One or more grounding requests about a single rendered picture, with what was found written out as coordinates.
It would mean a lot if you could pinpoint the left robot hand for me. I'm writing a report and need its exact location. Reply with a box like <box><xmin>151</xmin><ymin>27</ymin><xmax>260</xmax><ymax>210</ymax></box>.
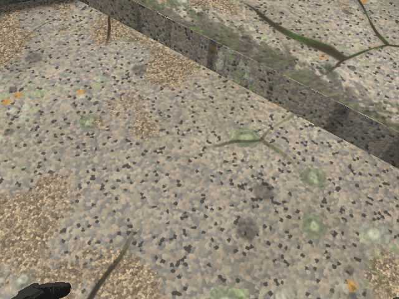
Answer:
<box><xmin>12</xmin><ymin>282</ymin><xmax>71</xmax><ymax>299</ymax></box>

